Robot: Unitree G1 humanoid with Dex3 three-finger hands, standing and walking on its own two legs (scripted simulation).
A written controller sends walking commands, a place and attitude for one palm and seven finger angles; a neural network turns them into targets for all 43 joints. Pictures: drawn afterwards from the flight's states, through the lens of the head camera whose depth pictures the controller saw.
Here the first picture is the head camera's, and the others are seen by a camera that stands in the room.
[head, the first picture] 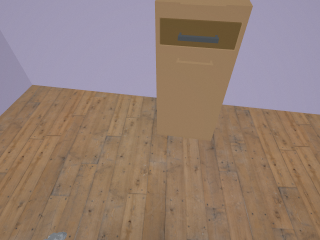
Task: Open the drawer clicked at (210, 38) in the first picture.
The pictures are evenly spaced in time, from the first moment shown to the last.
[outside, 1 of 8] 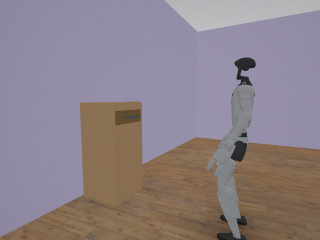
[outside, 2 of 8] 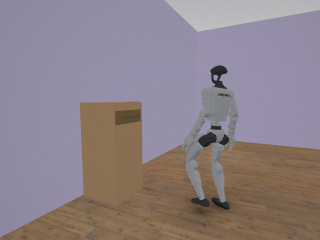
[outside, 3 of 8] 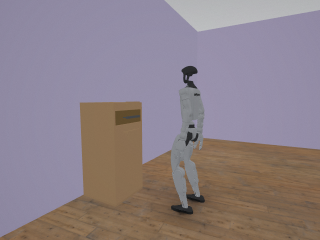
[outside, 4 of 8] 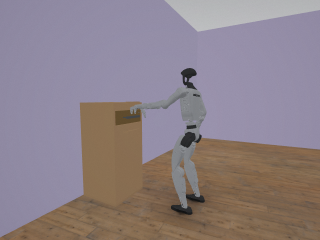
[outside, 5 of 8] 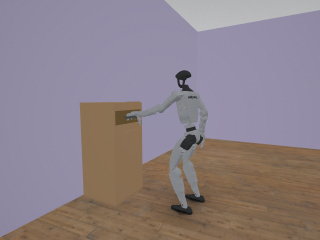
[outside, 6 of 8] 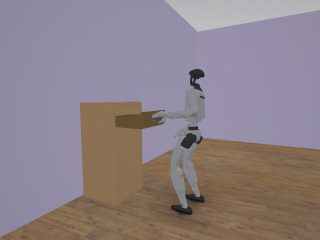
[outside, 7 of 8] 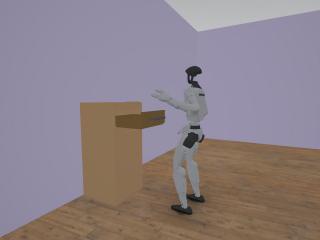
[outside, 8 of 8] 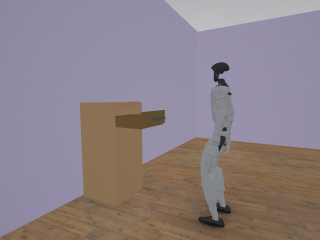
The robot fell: no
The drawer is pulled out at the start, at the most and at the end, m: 0.00 0.30 0.30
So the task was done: yes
